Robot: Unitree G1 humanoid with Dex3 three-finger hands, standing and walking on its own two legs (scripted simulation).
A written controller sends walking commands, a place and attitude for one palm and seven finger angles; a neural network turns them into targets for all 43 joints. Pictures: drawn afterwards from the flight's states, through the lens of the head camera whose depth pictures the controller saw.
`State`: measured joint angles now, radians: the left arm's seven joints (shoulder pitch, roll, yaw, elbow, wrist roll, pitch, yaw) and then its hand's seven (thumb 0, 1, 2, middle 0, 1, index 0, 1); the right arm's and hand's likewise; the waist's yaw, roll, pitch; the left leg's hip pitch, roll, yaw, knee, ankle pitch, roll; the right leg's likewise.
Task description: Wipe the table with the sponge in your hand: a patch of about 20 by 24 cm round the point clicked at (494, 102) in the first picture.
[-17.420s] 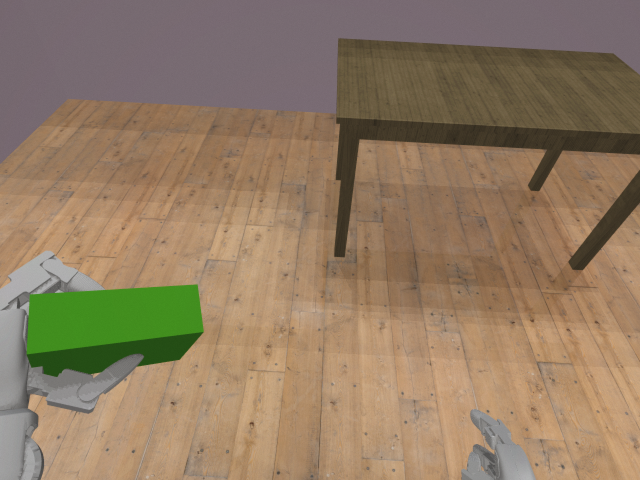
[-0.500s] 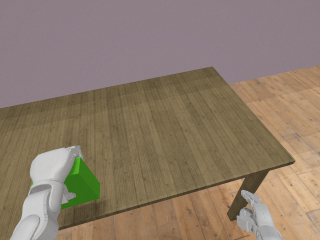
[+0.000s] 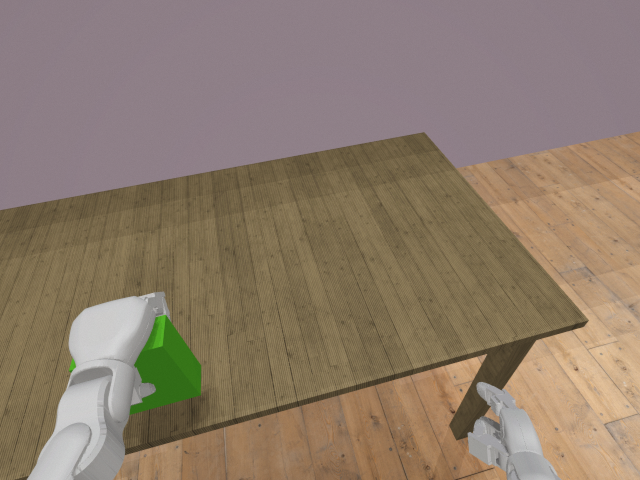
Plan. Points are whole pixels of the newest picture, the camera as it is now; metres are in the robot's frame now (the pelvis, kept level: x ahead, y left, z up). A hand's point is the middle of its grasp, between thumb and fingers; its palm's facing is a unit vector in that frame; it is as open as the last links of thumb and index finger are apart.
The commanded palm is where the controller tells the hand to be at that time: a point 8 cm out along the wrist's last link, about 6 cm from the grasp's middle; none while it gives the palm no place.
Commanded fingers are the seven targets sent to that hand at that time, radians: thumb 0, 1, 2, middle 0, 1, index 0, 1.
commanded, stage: move the sponge above the wiping area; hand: left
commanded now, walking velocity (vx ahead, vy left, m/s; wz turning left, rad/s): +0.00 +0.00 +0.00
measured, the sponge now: (150, 376) +0.22 +0.28 -0.02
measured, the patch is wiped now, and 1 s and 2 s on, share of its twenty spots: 0.00 0.00 0.00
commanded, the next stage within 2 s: lower the sponge onto the table in 1.08 s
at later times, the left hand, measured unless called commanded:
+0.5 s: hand (143, 357) +0.23 +0.28 +0.02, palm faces -0.05 -0.10 -0.99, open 9.3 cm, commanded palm +0.21 +0.29 +0.08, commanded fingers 0.00 0.10 1.30 -1.20 -1.60 -1.20 -1.60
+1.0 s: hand (143, 358) +0.23 +0.29 +0.02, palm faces -0.07 -0.10 -0.99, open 9.3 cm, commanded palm +0.22 +0.28 +0.09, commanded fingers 0.00 0.10 1.30 -1.20 -1.60 -1.20 -1.60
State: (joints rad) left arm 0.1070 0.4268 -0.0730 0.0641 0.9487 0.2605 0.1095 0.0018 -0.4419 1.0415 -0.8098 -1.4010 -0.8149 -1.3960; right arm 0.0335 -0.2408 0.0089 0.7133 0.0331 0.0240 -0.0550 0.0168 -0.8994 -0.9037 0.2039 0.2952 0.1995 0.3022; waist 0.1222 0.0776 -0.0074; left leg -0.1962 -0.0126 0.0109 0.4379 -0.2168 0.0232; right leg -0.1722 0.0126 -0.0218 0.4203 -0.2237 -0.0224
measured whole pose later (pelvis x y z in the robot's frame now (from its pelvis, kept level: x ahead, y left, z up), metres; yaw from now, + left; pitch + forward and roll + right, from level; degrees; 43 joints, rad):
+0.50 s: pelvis +0.00 +0.00 +0.00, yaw +0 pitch -1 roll +0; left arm 0.11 0.40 -0.07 0.15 0.96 0.26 0.16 0.00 -0.44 1.04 -0.81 -1.40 -0.81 -1.40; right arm 0.05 -0.25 -0.01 0.72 0.04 0.02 -0.05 0.02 -0.90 -0.90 0.20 0.30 0.20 0.30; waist 0.11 0.08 -0.03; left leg -0.22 -0.01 0.01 0.46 -0.23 0.02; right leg -0.20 0.02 -0.02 0.44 -0.24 -0.03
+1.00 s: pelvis +0.01 -0.01 +0.00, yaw +0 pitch -1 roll +0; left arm 0.09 0.40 -0.09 0.17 0.95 0.28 0.15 0.00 -0.44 1.04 -0.81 -1.40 -0.81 -1.40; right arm 0.05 -0.25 -0.01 0.72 0.04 0.03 -0.06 0.02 -0.90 -0.90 0.20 0.30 0.20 0.30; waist 0.11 0.08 -0.03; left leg -0.22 -0.01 0.00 0.46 -0.24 0.02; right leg -0.19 0.02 -0.03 0.45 -0.24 -0.03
